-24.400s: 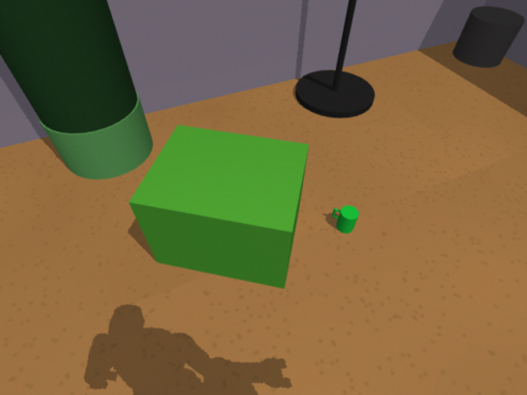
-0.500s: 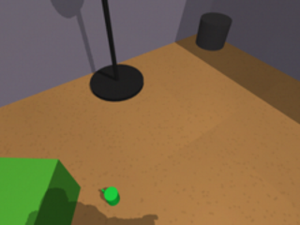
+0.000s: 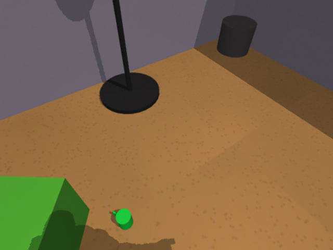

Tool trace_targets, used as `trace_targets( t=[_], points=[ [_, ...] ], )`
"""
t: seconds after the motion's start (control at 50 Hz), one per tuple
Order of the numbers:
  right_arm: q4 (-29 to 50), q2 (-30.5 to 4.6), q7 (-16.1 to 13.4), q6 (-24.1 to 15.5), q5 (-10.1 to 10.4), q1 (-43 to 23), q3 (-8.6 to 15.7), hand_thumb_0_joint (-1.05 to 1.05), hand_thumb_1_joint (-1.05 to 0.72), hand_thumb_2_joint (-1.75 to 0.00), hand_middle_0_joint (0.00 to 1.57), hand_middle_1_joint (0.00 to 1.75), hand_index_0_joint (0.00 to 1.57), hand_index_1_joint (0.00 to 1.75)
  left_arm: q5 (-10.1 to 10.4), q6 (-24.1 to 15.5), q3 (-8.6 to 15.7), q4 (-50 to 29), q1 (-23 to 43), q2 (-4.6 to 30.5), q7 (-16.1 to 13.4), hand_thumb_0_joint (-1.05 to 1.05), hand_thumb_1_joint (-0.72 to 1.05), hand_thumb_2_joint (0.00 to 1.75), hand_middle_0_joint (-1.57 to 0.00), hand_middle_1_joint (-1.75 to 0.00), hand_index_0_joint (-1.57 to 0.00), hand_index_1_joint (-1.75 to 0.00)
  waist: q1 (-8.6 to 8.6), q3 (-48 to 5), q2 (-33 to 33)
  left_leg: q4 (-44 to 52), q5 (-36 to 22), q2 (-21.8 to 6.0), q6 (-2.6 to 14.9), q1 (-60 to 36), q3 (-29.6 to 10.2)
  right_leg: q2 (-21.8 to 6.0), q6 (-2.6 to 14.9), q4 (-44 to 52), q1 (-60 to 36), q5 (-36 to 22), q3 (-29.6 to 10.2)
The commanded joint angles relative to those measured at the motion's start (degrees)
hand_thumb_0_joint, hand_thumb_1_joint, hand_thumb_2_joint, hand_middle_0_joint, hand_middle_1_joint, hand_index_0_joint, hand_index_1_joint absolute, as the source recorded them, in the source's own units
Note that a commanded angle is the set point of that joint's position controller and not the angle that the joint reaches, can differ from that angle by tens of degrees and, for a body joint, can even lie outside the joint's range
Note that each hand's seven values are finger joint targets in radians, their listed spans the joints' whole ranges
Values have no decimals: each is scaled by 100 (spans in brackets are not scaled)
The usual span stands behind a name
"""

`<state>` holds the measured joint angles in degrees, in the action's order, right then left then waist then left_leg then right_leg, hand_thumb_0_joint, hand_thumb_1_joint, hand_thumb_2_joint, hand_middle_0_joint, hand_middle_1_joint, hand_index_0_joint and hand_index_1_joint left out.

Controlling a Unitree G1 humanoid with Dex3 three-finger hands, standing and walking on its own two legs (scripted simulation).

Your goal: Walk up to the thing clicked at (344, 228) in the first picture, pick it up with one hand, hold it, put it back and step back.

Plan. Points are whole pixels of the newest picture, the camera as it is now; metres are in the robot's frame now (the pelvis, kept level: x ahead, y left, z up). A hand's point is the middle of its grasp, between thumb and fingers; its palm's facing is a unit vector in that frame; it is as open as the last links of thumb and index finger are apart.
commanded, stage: stand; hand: left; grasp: from above
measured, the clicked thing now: (122, 217) +0.42 +0.24 -0.73
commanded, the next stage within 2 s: rise first in 0.38 s
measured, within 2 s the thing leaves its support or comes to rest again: neither
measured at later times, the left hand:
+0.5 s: hand out of the picture +0.07 +0.26 -0.16, palm faces -0.02 -0.94 -0.35, open 7.4 cm
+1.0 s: hand out of the picture +0.14 +0.26 -0.20, palm faces -0.08 -0.91 -0.41, open 13.2 cm
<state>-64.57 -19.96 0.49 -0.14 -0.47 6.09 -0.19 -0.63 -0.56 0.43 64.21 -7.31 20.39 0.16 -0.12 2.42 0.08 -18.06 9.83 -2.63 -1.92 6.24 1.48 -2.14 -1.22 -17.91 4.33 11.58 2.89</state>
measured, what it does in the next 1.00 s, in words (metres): lowers itself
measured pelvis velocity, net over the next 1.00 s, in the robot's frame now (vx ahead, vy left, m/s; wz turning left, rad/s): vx -0.02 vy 0.01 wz -0.02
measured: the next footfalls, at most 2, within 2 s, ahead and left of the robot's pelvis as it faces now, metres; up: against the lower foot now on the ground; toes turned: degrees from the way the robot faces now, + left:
none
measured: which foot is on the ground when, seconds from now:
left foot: down 0.00-1.00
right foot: down 0.00-1.00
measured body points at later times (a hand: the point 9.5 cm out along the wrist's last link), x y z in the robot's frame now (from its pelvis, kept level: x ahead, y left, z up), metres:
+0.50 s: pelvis +0.00 +0.00 +0.00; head +0.01 +0.00 +0.45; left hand +0.07 +0.30 -0.13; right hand +0.07 -0.30 -0.13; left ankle +0.00 +0.14 -0.75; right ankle -0.02 -0.13 -0.75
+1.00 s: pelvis -0.02 +0.01 -0.05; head +0.06 +0.02 +0.39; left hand +0.14 +0.31 -0.18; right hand +0.10 -0.26 -0.16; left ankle +0.00 +0.14 -0.75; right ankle -0.02 -0.13 -0.75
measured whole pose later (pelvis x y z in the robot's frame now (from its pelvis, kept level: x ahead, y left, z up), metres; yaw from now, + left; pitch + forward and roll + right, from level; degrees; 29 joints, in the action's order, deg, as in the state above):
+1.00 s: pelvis -0.02 +0.01 -0.05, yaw -1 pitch +12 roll -1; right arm -38.3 -13.8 -0.3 -5.0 0.8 14.8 2.7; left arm -10.8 6.2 9.4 47.7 -4.1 17.7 -1.1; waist -2.0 -3.6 0.5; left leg -49.5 22.8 -3.3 -1.0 38.2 1.3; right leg -2.5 -1.7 -48.4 36.1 23.8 1.4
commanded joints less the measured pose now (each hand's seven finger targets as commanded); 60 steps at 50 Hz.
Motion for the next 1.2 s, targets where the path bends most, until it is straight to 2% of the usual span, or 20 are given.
trace_targets(
  t=[0.0, 0.44, 0.46, 0.48, 0.5, 0.52, 0.54, 0.58, 0.6, 0.64, 0.66, 0.7, 0.82, 0.92, 0.96, 1.0, 1.02, 1.06, 1.1, 1.18],
  points=[
    [345, -1258, -95, -135, -15, -237, 233, 0, -90, -90, 20, 30, 20, 30, -5, -106, 210, -362, 185, 1217, -62, 0, 90, 90, -20, -30, -20, -30, 17, -442, -31, 158, -1032, -583, 247, -234, -443, -652, 190, 276, 65, -1014, -472],
    [348, -1229, -91, -131, -13, -205, 228, 0, -90, -90, 20, 30, 20, 30, 1, -102, 211, -344, 178, 1218, -52, 0, 90, 90, -20, -30, -20, -30, 22, -283, -56, 225, -899, -550, 225, -120, -476, -625, 193, 310, 115, -808, -463],
    [345, -1240, -89, -128, -16, -195, 236, 0, -90, -91, 20, 30, 20, 30, -4, -104, 217, -358, 207, 1226, -56, 0, 82, 98, -16, -38, -14, -38, 14, -315, -34, 208, -879, -552, 240, -128, -466, -636, 200, 322, 86, -824, -477],
    [1932, -274, -214, -418, 392, -64, 3, 0, -94, -91, 20, 30, 20, 30, 304, -630, 212, -2368, 2218, 258, -129, 0, 75, 95, -13, -46, -12, -46, -694, 135, -115, -183, 10, 290, 244, 556, 234, 133, 114, -80, 1446, -480, -183],
    [1630, -442, -271, -402, 396, 202, 43, 0, -91, -90, 20, 30, 20, 30, 287, -576, 326, -2004, 2743, 581, -182, 0, 67, 94, -15, -54, -13, -54, -486, -86, -51, -236, 128, 319, 262, 494, 206, 97, 114, -101, 1127, -276, -113],
    [1623, -652, -336, -327, 407, 496, 170, 0, -91, -90, 20, 30, 20, 30, 156, -354, 677, -1001, 1622, 1109, -202, 0, 59, 95, -14, -62, -13, -62, -318, -126, 59, -317, 143, 304, 253, 606, 218, 156, 151, -170, 1112, -121, -59],
    [1687, -631, -348, -291, 376, 561, 225, 0, -92, -91, 20, 30, 20, 30, 33, -233, 758, -586, 1411, 1207, -148, 0, 51, 96, -13, -70, -12, -70, -270, -294, 251, -518, 22, 315, 267, 784, 178, 166, 159, -301, 1223, -163, -28],
    [1983, -597, -365, -351, 271, 615, 367, 0, -91, -91, 20, 30, 20, 30, -189, -270, 948, -587, 1829, 1369, -18, 0, 35, 94, -11, -86, -13, -85, -155, -847, 265, -848, -141, 313, 276, 887, 148, 133, 156, -704, 1231, -378, -57],
    [2027, -557, -347, -371, 224, 788, 419, 0, -92, -91, 20, 30, 20, 30, -341, -202, 1044, -305, 1244, 1355, 9, 0, 27, 96, -7, -94, -10, -93, -77, -1012, 192, -1032, -251, 351, 263, 1066, 144, 108, 156, -875, 1267, -505, -75],
    [2340, -502, -277, -401, 146, 827, 515, 0, -89, -90, 20, 30, 20, 30, -554, -87, 1162, -492, 700, 1225, 82, 0, 11, 98, -4, -103, -7, -100, 156, -1466, -211, -1280, -492, 402, 203, 1225, 167, 110, 209, -1187, 1212, -631, -96],
    [2421, -457, -267, -421, 142, 895, 532, 0, -88, -90, 20, 30, 20, 30, -582, 0, 1129, -491, 511, 1038, 69, 0, 3, 99, -3, -106, -6, -103, 140, -1550, -131, -1326, -595, 397, 199, 1225, 159, 131, 202, -1258, 1214, -728, -92],
    [2658, -421, -258, -444, 180, 824, 547, 0, -88, -90, 20, 30, 20, 30, -690, 181, 1084, -965, 682, 991, -9, 0, -13, 99, -3, -108, -6, -106, 91, -1502, -237, -1344, -646, 388, 179, 1266, 153, 157, 199, -1274, 1348, -748, -85],
    [3142, -347, -174, -572, 161, 705, 562, 0, -87, -89, 20, 30, 20, 30, -890, 617, 1054, -1563, 848, 843, -161, 0, -51, 99, -6, -108, -7, -108, -48, -1325, -20, -1955, -262, 290, 179, 1913, 80, 221, 179, -1804, 2119, -229, 6],
    [3316, -325, -148, -754, 115, 903, 634, 0, -88, -90, 20, 30, 20, 30, -1070, 530, 1250, -2335, 441, 935, -204, 0, -54, 99, -7, -109, -7, -109, -15, -1930, -244, -2742, -362, 211, 170, 2369, 22, 214, 185, -2642, 2690, -291, -28],
    [3424, -276, -166, -823, 90, 857, 636, 0, -86, -89, 20, 30, 20, 30, -1134, 511, 1084, -2816, 486, 748, -198, 0, -54, 100, -7, -109, -7, -109, -116, -1962, -342, -2925, -317, 181, 171, 2500, -7, 207, 180, -2844, 2930, -273, -41],
    [3469, -315, -188, -863, 94, 856, 648, 0, -86, -89, 20, 30, 20, 30, -1197, 601, 1187, -2791, 71, 806, -215, 0, -54, 99, -7, -109, -7, -109, -104, -1948, -370, -3045, -263, 128, 158, 2619, -72, 235, 198, -3028, 3192, -113, -19],
    [3502, -295, -187, -872, 79, 881, 653, 0, -86, -89, 20, 30, 20, 30, -1206, 616, 1085, -3155, 94, 721, -202, 0, -55, 101, -7, -108, -6, -109, -114, -2037, -433, -3120, -228, 103, 152, 2661, -110, 231, 205, -3103, 3293, -45, -13],
    [3579, -303, -205, -924, 75, 818, 659, 0, -86, -89, 20, 30, 20, 30, -1298, 701, 1175, -3396, -43, 788, -218, 0, -54, 100, -7, -108, -7, -109, -107, -2066, -421, -3248, -111, 94, 156, 2778, -128, 234, 196, -3227, 3410, 58, -21],
    [3668, -258, -206, -956, 76, 731, 619, 0, -86, -89, 20, 30, 20, 30, -1325, 806, 1065, -3624, -284, 666, -214, 0, -54, 100, -6, -108, -6, -108, -123, -2024, -394, -3391, 118, 97, 176, 3023, -141, 219, 199, -3319, 3559, 230, -33],
    [3802, -226, -215, -1040, 61, 657, 593, 0, -89, -90, 20, 30, 20, 30, -1429, 983, 1102, -4001, -546, 695, -235, 0, -54, 99, -7, -108, -7, -108, -113, -2118, -465, -3677, 300, 101, 188, 3346, -139, 214, 201, -3568, 3824, 375, -44]
  ],
)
